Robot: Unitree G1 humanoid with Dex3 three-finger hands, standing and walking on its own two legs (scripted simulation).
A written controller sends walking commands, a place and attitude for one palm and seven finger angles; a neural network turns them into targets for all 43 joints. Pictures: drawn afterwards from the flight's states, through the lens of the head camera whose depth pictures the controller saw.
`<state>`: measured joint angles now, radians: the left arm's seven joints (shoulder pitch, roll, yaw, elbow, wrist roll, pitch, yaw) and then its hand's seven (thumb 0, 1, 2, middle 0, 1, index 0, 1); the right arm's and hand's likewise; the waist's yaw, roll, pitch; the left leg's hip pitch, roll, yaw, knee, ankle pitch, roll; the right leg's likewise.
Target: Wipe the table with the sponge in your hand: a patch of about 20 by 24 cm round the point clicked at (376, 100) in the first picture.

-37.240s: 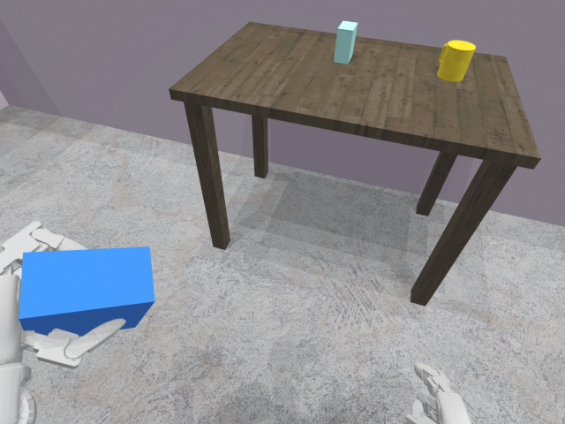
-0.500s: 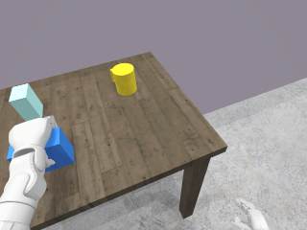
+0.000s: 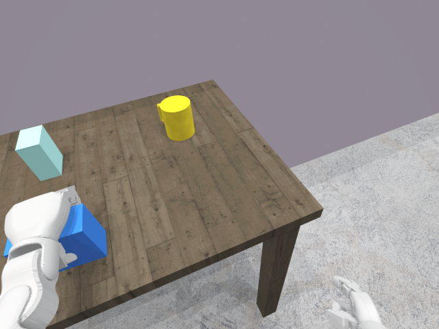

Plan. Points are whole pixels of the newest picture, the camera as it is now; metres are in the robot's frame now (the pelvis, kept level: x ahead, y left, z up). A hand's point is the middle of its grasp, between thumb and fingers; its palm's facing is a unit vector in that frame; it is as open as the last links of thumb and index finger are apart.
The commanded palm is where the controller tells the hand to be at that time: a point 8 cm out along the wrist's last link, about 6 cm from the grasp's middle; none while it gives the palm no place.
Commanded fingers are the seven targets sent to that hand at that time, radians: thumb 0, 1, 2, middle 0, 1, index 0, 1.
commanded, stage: wipe back along the first lane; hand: left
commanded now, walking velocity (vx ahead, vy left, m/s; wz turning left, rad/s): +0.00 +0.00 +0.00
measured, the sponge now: (66, 245) +0.24 +0.33 +0.04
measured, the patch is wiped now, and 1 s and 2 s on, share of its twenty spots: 1.00 1.00 1.00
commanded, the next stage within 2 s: lift the sponge slowly off the table in 0.34 s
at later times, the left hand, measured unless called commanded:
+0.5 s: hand (60, 255) +0.20 +0.29 +0.08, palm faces +0.07 -0.07 -0.99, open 9.8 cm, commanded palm +0.16 +0.28 +0.11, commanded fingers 0.00 0.10 1.30 -1.20 -1.60 -1.20 -1.60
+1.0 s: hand (66, 258) +0.20 +0.28 +0.09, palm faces +0.04 -0.10 -0.99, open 9.8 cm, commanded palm +0.17 +0.27 +0.15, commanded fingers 0.00 0.10 1.30 -1.20 -1.60 -1.20 -1.60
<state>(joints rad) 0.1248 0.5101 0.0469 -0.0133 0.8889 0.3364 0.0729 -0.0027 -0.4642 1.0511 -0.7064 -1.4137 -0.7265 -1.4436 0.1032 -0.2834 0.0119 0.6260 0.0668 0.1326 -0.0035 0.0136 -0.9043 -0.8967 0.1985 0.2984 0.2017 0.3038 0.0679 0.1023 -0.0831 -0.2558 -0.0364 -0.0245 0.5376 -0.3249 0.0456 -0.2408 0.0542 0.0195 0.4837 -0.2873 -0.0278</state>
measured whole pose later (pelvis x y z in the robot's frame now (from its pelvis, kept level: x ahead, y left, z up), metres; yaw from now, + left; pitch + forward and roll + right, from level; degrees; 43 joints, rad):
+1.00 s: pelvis -0.01 -0.01 +0.00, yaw +0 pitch -1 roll +0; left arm 0.25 0.47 -0.06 -0.23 0.90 0.44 0.04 0.01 -0.48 1.05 -0.73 -1.39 -0.77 -1.39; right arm 0.06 -0.27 0.03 0.63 0.05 0.11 -0.02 0.01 -0.90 -0.90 0.20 0.30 0.20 0.30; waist 0.12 0.11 -0.04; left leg -0.17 -0.03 -0.03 0.50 -0.31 0.03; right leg -0.17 0.06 0.02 0.48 -0.28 -0.05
